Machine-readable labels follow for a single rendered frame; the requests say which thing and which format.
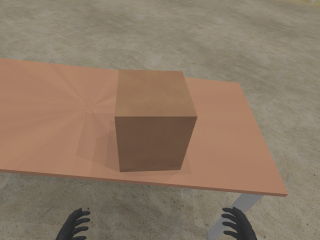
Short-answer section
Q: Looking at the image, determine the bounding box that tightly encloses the robot left hand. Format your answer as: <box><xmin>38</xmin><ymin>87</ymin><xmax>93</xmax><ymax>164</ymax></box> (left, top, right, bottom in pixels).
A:
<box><xmin>55</xmin><ymin>208</ymin><xmax>91</xmax><ymax>240</ymax></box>

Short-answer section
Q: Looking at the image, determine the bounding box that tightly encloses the carton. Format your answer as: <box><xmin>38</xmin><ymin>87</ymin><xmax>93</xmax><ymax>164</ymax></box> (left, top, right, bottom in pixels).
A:
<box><xmin>114</xmin><ymin>69</ymin><xmax>198</xmax><ymax>172</ymax></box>

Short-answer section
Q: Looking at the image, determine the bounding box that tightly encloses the robot right hand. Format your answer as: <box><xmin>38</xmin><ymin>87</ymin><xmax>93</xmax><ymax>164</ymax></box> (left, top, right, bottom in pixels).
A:
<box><xmin>221</xmin><ymin>207</ymin><xmax>257</xmax><ymax>240</ymax></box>

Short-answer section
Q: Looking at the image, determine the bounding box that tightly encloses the table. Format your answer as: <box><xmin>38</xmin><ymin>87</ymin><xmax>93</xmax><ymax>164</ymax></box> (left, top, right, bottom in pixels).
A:
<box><xmin>0</xmin><ymin>58</ymin><xmax>288</xmax><ymax>240</ymax></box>

